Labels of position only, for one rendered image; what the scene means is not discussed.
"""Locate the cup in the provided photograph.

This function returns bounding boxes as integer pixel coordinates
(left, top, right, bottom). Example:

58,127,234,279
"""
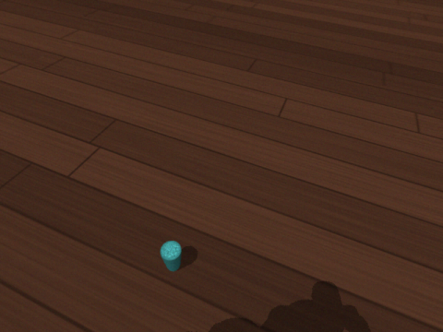
160,241,181,271

